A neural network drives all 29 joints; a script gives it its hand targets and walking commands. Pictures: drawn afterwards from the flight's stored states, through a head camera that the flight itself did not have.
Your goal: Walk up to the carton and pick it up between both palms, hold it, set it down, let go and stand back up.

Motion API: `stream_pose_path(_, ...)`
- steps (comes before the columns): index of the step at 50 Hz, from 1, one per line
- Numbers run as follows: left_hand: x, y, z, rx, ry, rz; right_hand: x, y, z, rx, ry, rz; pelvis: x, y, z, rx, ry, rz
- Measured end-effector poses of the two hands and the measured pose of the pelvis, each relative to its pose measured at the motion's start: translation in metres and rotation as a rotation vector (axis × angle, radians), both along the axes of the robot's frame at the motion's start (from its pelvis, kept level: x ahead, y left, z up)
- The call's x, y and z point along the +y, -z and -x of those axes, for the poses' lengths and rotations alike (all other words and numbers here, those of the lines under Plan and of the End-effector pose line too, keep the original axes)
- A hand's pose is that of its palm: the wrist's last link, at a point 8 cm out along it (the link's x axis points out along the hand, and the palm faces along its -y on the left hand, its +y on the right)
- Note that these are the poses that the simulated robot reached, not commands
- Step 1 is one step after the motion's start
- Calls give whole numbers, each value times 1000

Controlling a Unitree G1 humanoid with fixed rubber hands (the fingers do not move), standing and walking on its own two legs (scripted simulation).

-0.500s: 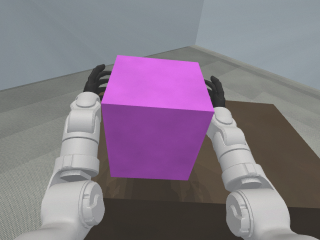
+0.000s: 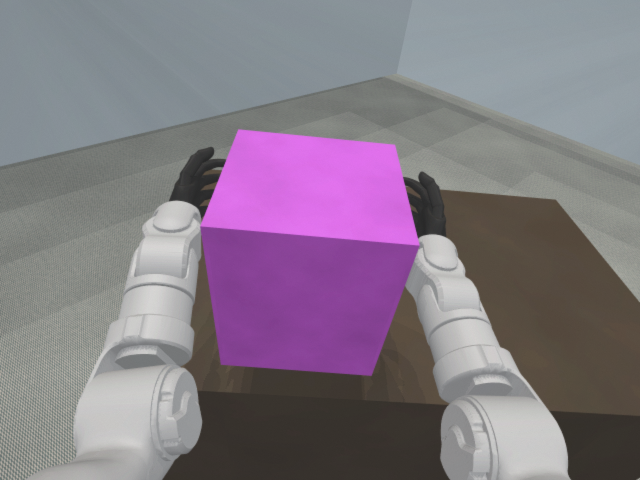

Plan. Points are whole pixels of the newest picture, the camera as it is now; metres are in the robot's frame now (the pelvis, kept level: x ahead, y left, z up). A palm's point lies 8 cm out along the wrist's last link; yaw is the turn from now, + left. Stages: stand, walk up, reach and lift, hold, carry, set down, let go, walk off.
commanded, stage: set down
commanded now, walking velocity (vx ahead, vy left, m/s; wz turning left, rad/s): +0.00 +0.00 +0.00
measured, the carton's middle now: (306, 256) +0.40 -0.01 +0.12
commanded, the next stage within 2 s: none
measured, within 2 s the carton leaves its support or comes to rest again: rests again in 1.20 s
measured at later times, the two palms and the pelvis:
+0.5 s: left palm (195, 223) +0.44 +0.14 +0.15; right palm (420, 256) +0.38 -0.16 +0.14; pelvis +0.00 +0.00 +0.00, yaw -1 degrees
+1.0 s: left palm (202, 233) +0.45 +0.13 +0.12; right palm (416, 273) +0.38 -0.16 +0.11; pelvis +0.01 +0.01 +0.00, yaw -2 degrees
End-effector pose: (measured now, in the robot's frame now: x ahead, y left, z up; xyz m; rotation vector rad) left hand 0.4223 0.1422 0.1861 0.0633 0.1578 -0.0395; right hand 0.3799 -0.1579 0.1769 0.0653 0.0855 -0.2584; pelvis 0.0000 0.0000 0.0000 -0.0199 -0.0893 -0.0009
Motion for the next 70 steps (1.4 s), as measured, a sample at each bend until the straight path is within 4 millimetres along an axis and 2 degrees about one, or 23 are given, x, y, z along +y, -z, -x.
stream_pose_path(16,-6,31,-11,40,47,6,-4,26,3,34,47,14,3,-1,-2,31,22,-3)
stream_pose_path(43,-9,58,-26,93,102,-5,-4,62,3,84,94,16,6,-1,-8,87,29,-5)
stream_pose_path(59,-7,69,-24,95,97,1,-2,75,4,86,90,28,4,-1,-9,96,24,-4)
stream_pose_path(70,-5,72,-21,87,96,15,-1,76,6,72,91,35,3,-1,-5,95,22,-5)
